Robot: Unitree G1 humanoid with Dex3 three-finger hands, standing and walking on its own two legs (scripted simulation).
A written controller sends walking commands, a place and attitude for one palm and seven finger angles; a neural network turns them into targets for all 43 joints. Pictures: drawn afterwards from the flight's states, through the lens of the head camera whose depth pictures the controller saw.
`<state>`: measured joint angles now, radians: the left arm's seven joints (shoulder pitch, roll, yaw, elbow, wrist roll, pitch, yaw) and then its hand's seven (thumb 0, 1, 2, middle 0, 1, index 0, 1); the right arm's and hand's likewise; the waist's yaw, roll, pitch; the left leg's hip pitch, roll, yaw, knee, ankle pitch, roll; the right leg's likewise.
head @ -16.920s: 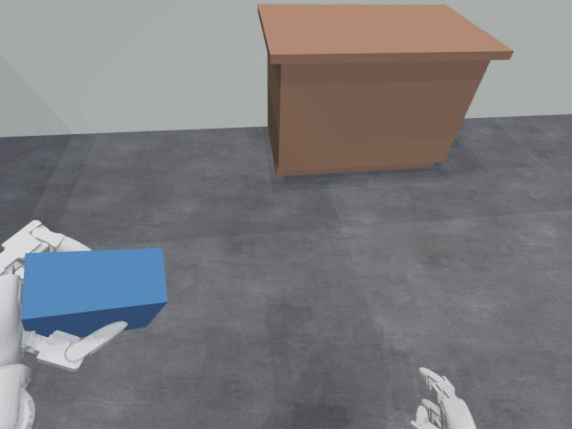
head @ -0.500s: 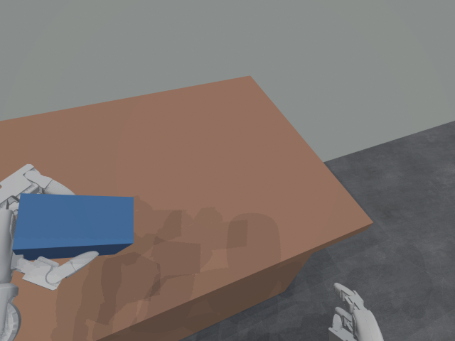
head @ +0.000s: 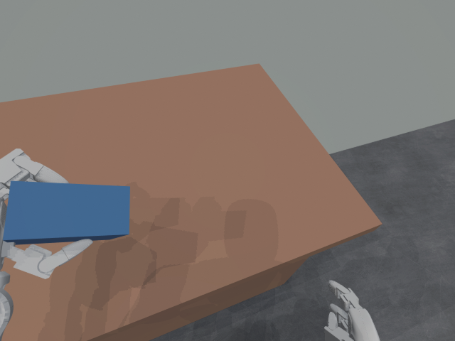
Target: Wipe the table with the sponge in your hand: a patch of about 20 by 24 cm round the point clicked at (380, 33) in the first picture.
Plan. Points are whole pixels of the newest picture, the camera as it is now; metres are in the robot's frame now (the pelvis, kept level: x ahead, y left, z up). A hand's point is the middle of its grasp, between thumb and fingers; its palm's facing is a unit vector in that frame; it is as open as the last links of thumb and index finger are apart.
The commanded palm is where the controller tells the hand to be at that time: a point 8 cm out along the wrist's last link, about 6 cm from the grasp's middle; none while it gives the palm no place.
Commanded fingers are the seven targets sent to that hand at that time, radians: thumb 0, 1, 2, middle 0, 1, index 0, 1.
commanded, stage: come to a stop and stand still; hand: left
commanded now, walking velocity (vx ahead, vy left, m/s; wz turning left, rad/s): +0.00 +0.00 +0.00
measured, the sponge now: (87, 216) +0.24 +0.22 +0.13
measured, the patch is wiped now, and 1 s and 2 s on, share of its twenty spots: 0.00 0.00 0.00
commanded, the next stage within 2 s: look again from close up in 0.38 s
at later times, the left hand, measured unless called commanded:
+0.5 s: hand (41, 215) +0.22 +0.26 +0.16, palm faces +0.36 -0.85 -0.38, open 10.1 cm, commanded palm +0.16 +0.29 +0.18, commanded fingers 0.00 0.10 1.30 -1.20 -1.60 -1.20 -1.60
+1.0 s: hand (44, 227) +0.21 +0.25 +0.15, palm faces +0.37 -0.85 -0.38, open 10.1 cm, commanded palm +0.15 +0.28 +0.18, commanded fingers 0.00 0.10 1.30 -1.20 -1.60 -1.20 -1.60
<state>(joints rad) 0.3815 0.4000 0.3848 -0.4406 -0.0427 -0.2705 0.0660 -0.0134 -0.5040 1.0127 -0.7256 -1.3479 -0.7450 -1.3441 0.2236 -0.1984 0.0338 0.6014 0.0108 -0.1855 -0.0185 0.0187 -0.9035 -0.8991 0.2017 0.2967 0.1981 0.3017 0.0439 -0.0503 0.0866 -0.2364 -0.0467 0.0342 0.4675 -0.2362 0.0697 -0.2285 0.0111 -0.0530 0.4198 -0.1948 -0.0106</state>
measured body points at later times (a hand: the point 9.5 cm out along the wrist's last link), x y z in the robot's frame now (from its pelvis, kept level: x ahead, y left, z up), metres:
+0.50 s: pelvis +0.00 +0.01 +0.00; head +0.04 +0.04 +0.45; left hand +0.20 +0.31 +0.18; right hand +0.19 -0.20 -0.07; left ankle +0.01 +0.07 -0.74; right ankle +0.02 -0.11 -0.74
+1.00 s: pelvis -0.01 +0.00 +0.00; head +0.01 +0.03 +0.45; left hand +0.18 +0.30 +0.17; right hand +0.17 -0.22 -0.07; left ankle +0.01 +0.07 -0.74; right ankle +0.02 -0.11 -0.74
